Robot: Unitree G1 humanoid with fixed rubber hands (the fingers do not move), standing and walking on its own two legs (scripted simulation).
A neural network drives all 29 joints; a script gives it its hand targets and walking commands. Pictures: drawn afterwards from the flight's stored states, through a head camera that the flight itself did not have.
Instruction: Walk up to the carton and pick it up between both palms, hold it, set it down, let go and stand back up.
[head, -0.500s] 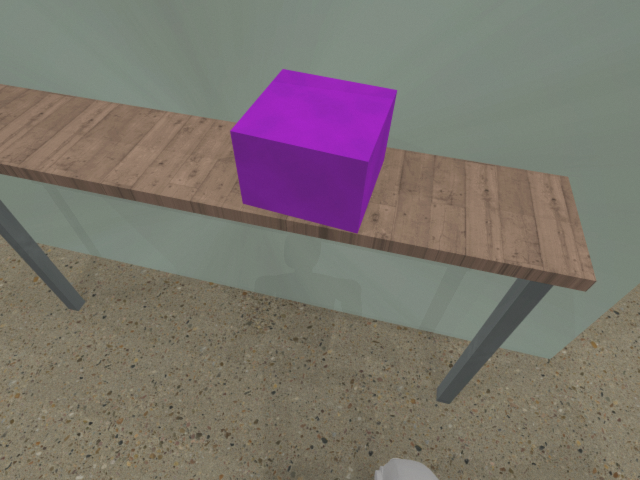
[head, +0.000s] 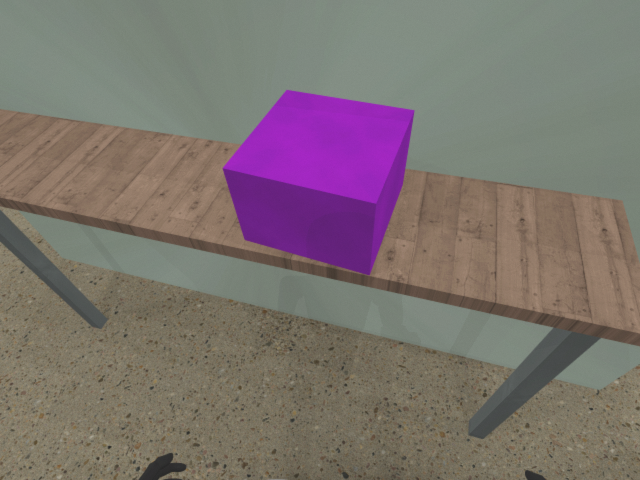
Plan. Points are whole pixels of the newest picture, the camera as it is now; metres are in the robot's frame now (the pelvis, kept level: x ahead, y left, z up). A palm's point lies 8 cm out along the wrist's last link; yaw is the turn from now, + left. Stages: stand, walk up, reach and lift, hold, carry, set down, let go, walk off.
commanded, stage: walk up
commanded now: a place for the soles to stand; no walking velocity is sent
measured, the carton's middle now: (325, 177) +0.55 +0.04 +0.05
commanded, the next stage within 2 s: none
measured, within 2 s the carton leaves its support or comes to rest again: neither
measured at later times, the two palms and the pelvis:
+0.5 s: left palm out of the picture +0.11 +0.27 -0.09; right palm out of the picture +0.14 -0.24 -0.08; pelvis +0.02 +0.01 +0.01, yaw +2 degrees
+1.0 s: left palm out of the picture +0.02 +0.38 -0.09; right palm (505, 471) +0.16 -0.19 -0.09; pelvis +0.03 +0.08 +0.00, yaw -2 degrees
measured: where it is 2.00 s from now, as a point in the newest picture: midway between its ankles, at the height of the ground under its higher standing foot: outside the picture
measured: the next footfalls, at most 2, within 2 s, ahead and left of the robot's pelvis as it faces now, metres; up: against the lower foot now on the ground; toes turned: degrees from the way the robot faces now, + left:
left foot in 1.04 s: +0.16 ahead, +0.25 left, +0.00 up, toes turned +0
right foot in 1.34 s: +0.13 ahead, +0.09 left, +0.00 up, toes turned -24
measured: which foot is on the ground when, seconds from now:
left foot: down 0.00-0.70, up 0.72-1.00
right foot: down 0.00-1.00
